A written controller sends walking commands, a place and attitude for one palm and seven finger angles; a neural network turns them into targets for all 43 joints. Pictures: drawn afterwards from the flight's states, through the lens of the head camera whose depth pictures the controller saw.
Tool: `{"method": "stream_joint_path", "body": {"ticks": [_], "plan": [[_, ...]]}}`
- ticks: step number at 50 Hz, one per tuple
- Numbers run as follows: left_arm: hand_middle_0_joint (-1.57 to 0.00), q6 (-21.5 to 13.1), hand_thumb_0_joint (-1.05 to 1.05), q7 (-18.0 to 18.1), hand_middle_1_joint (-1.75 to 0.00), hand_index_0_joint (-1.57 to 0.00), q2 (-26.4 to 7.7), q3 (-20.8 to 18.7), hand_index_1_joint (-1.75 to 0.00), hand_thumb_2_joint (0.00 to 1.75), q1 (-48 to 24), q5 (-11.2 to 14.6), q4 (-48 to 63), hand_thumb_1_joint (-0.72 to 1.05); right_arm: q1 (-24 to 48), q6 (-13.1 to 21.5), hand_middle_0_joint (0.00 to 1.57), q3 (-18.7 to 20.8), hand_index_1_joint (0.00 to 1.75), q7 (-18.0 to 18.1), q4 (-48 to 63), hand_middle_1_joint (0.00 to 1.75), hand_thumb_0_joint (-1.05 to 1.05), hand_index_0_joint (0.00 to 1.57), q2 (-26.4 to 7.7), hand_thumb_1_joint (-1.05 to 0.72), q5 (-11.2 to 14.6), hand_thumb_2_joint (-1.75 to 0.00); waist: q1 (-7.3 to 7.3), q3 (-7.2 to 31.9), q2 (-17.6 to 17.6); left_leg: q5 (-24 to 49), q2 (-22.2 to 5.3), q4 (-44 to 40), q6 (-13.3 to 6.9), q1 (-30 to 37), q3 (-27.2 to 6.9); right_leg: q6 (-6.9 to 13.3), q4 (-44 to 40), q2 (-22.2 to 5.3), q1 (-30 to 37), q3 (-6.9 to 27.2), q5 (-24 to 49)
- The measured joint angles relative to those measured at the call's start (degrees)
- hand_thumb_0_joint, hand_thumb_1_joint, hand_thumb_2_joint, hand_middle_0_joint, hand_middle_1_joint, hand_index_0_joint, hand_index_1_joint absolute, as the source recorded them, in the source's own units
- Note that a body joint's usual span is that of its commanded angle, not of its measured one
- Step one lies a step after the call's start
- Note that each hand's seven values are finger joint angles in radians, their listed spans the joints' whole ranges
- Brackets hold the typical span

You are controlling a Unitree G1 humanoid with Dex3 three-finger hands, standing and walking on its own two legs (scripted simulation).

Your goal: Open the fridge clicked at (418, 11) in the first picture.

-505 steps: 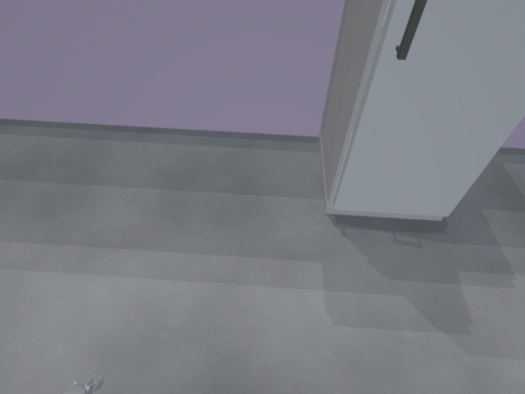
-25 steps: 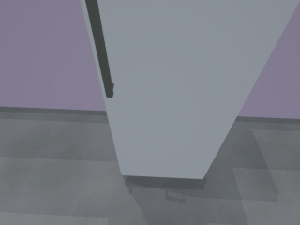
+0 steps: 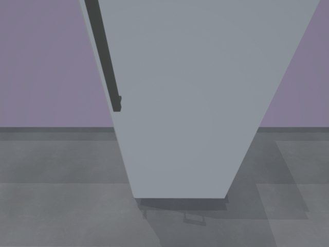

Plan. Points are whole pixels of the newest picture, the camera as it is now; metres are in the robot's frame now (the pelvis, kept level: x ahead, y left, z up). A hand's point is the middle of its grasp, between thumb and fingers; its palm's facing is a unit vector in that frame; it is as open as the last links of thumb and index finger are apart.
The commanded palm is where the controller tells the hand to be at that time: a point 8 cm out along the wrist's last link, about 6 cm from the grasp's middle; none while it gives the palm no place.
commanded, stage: look again from close up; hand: left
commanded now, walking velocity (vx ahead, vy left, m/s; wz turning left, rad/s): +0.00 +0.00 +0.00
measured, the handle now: (105, 47) +0.50 +0.17 +0.26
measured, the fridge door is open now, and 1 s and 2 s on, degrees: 0 0 0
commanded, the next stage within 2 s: raise the hand to about handle height in 2.00 s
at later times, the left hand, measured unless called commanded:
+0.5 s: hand out of the picture +0.04 +0.20 -0.16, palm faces +0.03 -0.96 -0.27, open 7.4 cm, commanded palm none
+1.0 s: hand out of the picture +0.00 +0.18 -0.16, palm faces +0.05 -0.97 -0.23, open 7.4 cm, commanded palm none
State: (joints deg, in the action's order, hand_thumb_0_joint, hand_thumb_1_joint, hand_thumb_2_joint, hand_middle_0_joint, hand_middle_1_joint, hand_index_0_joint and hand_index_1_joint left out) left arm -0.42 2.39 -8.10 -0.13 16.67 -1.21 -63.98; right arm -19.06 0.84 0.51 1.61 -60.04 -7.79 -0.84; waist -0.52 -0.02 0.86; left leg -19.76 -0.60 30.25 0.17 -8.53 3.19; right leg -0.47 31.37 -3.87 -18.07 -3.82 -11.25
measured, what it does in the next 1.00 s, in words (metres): stands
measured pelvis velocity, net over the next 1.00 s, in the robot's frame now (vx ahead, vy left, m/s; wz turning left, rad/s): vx -0.01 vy -0.01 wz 0.02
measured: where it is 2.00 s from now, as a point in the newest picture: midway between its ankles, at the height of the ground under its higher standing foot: outside the picture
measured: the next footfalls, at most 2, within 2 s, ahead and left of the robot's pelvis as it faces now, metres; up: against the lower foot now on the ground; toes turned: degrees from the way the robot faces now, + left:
none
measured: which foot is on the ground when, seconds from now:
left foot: down 0.00-1.00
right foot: down 0.00-1.00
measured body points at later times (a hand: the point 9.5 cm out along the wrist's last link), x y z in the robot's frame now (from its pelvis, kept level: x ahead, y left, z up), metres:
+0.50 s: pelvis -0.01 -0.01 +0.01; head -0.01 -0.02 +0.46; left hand +0.04 +0.25 -0.14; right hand +0.02 -0.26 -0.15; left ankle -0.04 +0.12 -0.73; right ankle +0.06 -0.13 -0.73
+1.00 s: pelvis -0.01 -0.01 +0.01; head +0.00 -0.02 +0.46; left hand +0.00 +0.23 -0.15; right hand -0.01 -0.24 -0.15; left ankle -0.04 +0.12 -0.73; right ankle +0.06 -0.13 -0.73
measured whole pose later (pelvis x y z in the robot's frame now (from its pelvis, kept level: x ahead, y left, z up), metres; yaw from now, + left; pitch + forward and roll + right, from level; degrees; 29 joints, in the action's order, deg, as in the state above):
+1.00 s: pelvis -0.01 -0.01 +0.01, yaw +1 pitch -2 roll +1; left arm -0.5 1.4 -10.8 -0.4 14.6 -0.8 -63.5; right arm -17.0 0.7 -0.3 0.9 -63.9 -10.3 -0.8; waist 0.2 -2.3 0.0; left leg -15.5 -1.1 24.1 1.2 -6.2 1.7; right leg 0.5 24.7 -3.2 -14.8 -5.6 -7.5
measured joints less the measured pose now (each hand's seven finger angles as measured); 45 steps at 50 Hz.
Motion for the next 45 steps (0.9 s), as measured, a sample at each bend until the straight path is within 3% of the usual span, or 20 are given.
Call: {"method": "stream_joint_path", "body": {"ticks": [11,21,45], "plan": [[-0.20,-0.5,0.01,-0.6,-0.30,-0.20,-3.5,-0.8,-0.30,0.90,-3.0,0.2,3.5,0.91,2.0,0.3,0.20,0.0,0.29,-0.4,0.9,0.30,0.00,0.20,-3.3,-0.92,-0.1,-0.90,0.19,-0.3,0.0,1.8,0.4,-3.2,0.0,2.2,-0.3,0.1,-2.4,-0.2,2.0,-0.4,1.1],[-0.20,-0.2,0.01,-1.1,-0.30,-0.20,-4.4,-0.5,-0.30,0.90,-4.4,0.3,3.1,0.91,3.2,0.0,0.20,-0.2,0.29,-0.7,-0.6,0.30,0.00,0.20,-5.3,-0.91,-0.2,-0.90,0.12,-1.4,-0.4,3.2,0.2,-5.1,0.3,2.9,-0.8,0.3,-4.5,0.0,3.1,-0.9,2.4],[-0.20,-0.2,0.01,-1.0,-0.30,-0.20,-3.1,-0.2,-0.30,0.90,-2.4,0.4,0.6,0.91,2.5,-0.2,0.20,-0.8,0.29,-0.9,-3.6,0.30,0.00,0.20,-3.0,-0.91,0.0,-0.90,0.64,-2.3,-0.9,4.3,-0.5,-6.2,1.0,2.3,-1.6,1.0,-6.7,0.7,3.3,-1.9,3.8]]}}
